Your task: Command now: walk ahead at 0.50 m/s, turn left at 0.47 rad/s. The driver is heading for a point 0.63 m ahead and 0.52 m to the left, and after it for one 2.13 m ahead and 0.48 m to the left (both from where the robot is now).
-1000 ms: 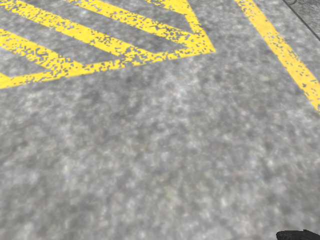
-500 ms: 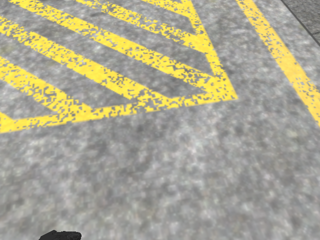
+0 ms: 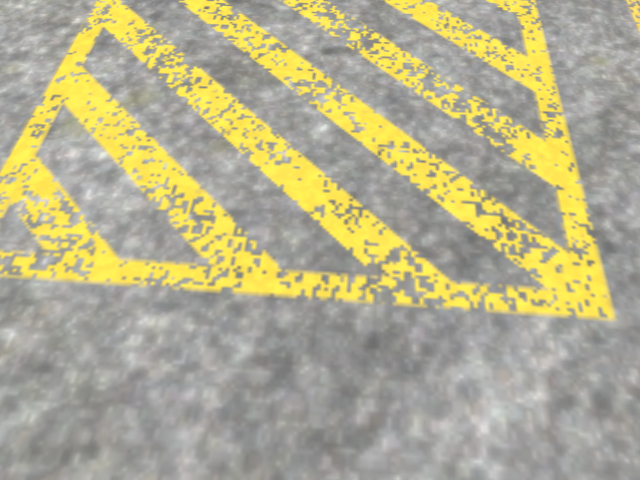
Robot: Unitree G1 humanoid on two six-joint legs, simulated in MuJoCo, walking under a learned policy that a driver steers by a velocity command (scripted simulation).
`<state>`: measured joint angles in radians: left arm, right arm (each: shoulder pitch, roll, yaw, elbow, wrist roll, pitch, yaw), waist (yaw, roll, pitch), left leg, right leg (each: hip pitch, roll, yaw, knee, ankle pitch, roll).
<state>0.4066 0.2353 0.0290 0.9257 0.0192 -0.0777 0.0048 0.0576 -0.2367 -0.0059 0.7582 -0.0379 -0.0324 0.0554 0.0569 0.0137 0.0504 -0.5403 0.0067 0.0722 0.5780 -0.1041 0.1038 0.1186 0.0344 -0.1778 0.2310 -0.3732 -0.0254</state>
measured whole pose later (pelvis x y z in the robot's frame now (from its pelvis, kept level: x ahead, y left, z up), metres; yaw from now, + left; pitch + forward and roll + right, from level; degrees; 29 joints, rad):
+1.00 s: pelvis +0.44 +0.05 +0.01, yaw +34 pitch +0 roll -1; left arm 0.27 0.28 0.04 0.77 0.02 -0.01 0.01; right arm 0.12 -0.26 -0.05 0.70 -0.02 0.05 0.05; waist 0.03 0.00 0.08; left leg -0.44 0.01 0.04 0.71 -0.28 0.02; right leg -0.20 -0.08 -0.25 0.49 -0.28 -0.01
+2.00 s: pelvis +0.45 +0.09 +0.01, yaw +69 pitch +1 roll +0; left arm 0.36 0.33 0.08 0.78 0.03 -0.01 0.00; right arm 0.12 -0.30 -0.06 0.71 -0.03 0.04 0.09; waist 0.06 -0.02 0.02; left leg -0.31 0.00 0.05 0.60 -0.37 0.05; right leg -0.09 -0.09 -0.21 0.41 -0.32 0.02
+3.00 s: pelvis +0.57 +0.62 +0.00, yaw +60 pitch +2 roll -1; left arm 0.44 0.29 0.07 0.87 0.02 -0.04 0.00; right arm 0.02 -0.26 0.02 0.72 -0.03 -0.07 0.02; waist 0.11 0.02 0.03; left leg -0.48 0.01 -0.04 0.50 -0.11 -0.02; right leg -0.03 0.12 0.20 0.42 -0.39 -0.07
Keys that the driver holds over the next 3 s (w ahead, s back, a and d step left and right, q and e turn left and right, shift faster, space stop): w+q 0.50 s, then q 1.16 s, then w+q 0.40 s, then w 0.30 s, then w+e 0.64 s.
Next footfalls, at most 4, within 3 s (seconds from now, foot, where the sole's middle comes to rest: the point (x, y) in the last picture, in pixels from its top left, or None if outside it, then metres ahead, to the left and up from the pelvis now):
0.04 left None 0.18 0.08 -0.77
0.56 right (366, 444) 0.52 -0.03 -0.77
1.04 left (254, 469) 0.46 0.19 -0.77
1.52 right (339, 424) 0.56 0.02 -0.77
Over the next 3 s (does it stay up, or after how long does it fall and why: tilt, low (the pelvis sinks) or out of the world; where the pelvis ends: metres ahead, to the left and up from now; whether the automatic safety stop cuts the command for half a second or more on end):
stays up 0.57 0.62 0.00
